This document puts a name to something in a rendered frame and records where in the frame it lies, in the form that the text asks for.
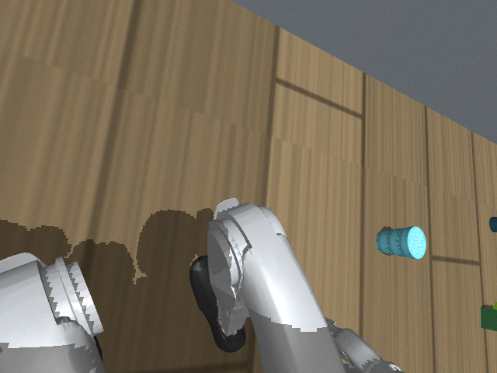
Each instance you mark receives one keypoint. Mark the right robot foot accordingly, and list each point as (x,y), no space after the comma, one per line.
(207,303)

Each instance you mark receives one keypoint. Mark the right robot hand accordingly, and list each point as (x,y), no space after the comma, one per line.
(353,349)

